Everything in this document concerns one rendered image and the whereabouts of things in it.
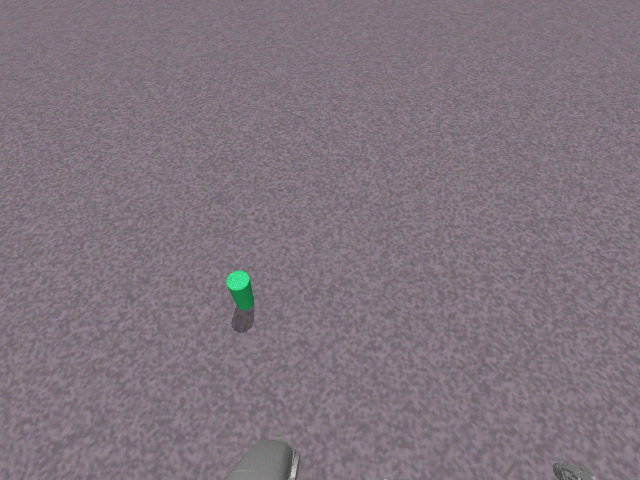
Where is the cup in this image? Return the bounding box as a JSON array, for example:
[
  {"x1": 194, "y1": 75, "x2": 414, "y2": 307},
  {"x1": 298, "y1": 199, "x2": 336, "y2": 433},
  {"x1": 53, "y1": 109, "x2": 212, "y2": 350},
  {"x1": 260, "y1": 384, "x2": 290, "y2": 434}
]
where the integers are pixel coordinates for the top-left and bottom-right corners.
[{"x1": 226, "y1": 271, "x2": 254, "y2": 310}]

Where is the right robot hand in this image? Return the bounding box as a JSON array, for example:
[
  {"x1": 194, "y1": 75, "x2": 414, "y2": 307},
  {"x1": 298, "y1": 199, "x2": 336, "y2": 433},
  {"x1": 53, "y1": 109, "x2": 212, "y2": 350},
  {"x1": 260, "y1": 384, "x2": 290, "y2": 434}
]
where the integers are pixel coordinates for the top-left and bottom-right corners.
[{"x1": 553, "y1": 463, "x2": 596, "y2": 480}]

